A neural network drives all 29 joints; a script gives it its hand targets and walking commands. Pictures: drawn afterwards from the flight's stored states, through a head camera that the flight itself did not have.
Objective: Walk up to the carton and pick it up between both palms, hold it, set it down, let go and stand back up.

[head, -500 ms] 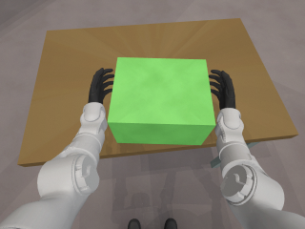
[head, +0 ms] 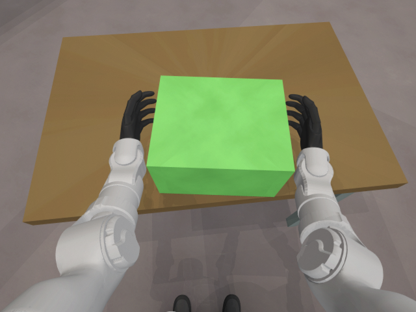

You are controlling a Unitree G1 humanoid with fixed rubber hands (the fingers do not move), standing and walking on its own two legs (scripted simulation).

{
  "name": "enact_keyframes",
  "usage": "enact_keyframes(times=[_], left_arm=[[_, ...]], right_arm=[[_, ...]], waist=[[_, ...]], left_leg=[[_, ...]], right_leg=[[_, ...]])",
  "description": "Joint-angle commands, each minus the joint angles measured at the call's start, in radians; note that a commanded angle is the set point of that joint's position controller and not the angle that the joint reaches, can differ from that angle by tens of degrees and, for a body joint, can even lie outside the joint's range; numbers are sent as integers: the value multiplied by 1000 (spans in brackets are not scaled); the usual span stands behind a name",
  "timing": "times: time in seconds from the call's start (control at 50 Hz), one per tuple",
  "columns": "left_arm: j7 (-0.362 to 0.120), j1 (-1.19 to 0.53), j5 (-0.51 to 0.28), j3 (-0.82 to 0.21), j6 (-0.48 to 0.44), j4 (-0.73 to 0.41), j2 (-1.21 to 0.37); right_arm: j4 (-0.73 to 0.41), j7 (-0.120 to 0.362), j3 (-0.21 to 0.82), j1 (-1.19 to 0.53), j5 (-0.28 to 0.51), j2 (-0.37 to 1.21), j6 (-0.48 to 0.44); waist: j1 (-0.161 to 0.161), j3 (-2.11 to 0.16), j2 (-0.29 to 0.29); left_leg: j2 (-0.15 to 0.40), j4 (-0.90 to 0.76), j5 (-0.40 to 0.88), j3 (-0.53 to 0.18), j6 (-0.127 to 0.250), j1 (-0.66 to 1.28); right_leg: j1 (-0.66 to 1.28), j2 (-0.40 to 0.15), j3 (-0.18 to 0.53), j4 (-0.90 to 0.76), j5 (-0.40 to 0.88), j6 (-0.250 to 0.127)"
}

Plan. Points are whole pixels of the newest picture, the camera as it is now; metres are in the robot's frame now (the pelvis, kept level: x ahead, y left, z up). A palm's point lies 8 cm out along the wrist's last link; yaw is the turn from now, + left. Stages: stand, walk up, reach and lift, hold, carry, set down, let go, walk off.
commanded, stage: set down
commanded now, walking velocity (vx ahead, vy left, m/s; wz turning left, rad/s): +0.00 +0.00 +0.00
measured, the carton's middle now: (219, 138) +0.46 +0.00 -0.03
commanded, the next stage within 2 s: none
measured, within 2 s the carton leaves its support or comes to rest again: neither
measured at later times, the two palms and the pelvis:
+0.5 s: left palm (132, 132) +0.44 +0.18 +0.02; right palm (309, 139) +0.43 -0.17 +0.02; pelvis +0.00 +0.00 +0.00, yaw +0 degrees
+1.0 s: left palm (114, 123) +0.45 +0.21 +0.03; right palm (337, 127) +0.45 -0.22 +0.04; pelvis -0.03 +0.00 -0.04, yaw -2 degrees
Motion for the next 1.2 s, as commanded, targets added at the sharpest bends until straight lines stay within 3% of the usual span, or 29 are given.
enact_keyframes(times=[0.0,0.24,0.42,0.5,0.58,0.66,0.7,0.8,0.86,0.96,1.06,1.18], left_arm=[[-86,-442,73,-181,-4,-1,-409],[-74,-412,85,-162,9,-10,-382],[-29,-423,61,-119,6,-17,-200],[23,-442,-46,-179,-10,31,-25],[69,-539,-269,-337,-34,133,136],[73,-656,-447,-479,-79,251,234],[66,-660,-499,-531,-85,330,274],[44,-696,-568,-619,-71,407,337],[32,-716,-615,-668,-62,413,350],[7,-766,-726,-774,-50,375,378],[-15,-810,-774,-817,-26,292,402],[-28,-829,-779,-814,23,247,449]], right_arm=[[109,115,247,-376,-96,419,36],[109,112,232,-352,-94,375,44],[113,66,203,-352,-35,203,54],[133,14,270,-384,95,13,52],[207,-41,439,-478,343,-167,62],[229,-63,559,-601,506,-258,65],[262,-68,609,-625,575,-319,66],[392,-57,714,-663,739,-466,56],[412,-35,774,-693,809,-504,55],[369,18,860,-746,908,-535,88],[325,43,886,-781,949,-555,116],[280,42,861,-808,950,-595,146]], waist=[[-17,-584,0],[-22,-575,7],[-23,-593,7],[-16,-685,17],[-25,-801,39],[-24,-908,40],[-15,-924,53],[-1,-913,97],[7,-926,84],[13,-972,35],[5,-1038,18],[-2,-1082,4]], left_leg=[[26,5,315,30,-11,195],[30,28,357,28,-20,240],[24,41,342,30,-15,217],[25,78,379,29,-22,197],[27,163,400,13,-42,152],[23,259,397,-3,-57,77],[21,289,400,-8,-70,52],[24,370,500,-19,-101,117],[27,385,490,-20,-101,107],[21,384,361,-17,-68,-12],[8,398,297,-10,-48,-105],[-6,405,232,-7,-29,-191]], right_leg=[[408,-42,18,57,378,65],[349,-32,7,53,349,59],[324,-30,19,59,319,60],[321,-22,42,86,369,56],[255,-10,64,143,378,47],[197,-8,73,229,393,46],[187,-5,73,265,409,49],[24,20,45,310,374,48],[-31,28,33,321,337,52],[-34,18,41,358,276,66],[13,10,54,398,303,74],[78,4,69,421,305,86]])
